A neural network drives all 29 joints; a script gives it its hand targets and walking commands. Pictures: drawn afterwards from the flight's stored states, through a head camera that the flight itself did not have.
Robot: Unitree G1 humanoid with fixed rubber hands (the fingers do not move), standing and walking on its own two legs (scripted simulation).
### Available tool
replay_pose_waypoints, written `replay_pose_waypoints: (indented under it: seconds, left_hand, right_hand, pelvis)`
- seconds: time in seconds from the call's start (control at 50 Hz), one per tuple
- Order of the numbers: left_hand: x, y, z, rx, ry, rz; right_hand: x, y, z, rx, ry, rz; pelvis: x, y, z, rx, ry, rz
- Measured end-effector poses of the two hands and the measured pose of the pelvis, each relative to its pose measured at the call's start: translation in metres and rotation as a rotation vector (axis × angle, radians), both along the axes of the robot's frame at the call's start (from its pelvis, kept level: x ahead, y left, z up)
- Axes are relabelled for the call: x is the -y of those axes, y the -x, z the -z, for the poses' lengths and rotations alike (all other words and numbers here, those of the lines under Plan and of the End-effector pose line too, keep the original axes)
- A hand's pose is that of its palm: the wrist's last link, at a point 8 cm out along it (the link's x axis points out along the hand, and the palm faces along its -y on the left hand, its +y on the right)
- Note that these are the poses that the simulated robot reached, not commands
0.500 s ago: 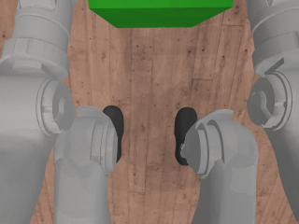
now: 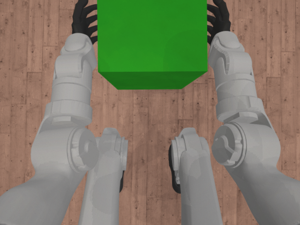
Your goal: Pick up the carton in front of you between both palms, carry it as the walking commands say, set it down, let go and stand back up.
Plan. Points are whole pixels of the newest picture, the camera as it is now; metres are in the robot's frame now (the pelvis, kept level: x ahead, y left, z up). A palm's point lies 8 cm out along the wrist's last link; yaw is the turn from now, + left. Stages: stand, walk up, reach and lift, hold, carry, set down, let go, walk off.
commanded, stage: reach and lift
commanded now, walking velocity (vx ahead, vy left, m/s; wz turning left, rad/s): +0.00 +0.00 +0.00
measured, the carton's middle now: (150, 44) +0.55 -0.01 -0.14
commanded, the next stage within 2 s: none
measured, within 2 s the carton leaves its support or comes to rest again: neither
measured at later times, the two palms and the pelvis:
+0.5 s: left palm (47, 20) +0.49 +0.15 +0.07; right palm (256, 19) +0.50 -0.15 +0.06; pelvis +0.01 +0.00 +0.11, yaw +0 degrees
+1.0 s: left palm out of the picture +0.44 +0.15 +0.23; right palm out of the picture +0.44 -0.15 +0.22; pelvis +0.05 +0.00 +0.25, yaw -1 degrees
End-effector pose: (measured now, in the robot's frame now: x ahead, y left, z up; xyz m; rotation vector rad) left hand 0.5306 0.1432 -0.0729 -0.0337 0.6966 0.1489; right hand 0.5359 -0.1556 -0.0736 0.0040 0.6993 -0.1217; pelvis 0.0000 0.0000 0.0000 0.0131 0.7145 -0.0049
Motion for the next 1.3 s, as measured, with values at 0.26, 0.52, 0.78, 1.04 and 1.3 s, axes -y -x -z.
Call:
replay_pose_waypoints:
  seconds: [0.26, 0.52, 0.78, 1.04, 1.3]
  left_hand:
    - [-0.006, 0.024, -0.071, 0.004, -0.014, 0.002]
    - [-0.003, 0.041, -0.146, 0.006, -0.006, 0.007]
    - [-0.005, 0.07, -0.233, -0.001, 0.001, 0.004]
    - [-0.004, 0.096, -0.311, 0.002, 0.001, 0.015]
    - [-0.004, 0.122, -0.388, 0.011, -0.001, 0.023]
  right_hand:
    - [-0.006, 0.021, -0.071, 0.005, 0.002, -0.009]
    - [-0.003, 0.042, -0.145, 0.006, -0.012, 0.011]
    - [-0.004, 0.072, -0.232, 0.0, -0.016, 0.018]
    - [-0.003, 0.102, -0.31, 0.003, -0.016, 0.029]
    - [-0.004, 0.129, -0.388, 0.012, -0.01, 0.03]
  pelvis:
    - [0.001, 0.011, -0.056, -0.041, 0.001, 0.0]
    - [0.0, -0.013, -0.115, -0.009, 0.004, 0.004]
    - [0.001, -0.037, -0.191, 0.114, 0.005, 0.003]
    - [0.001, -0.059, -0.261, 0.282, 0.008, 0.006]
    - [-0.001, -0.085, -0.321, 0.506, 0.012, 0.008]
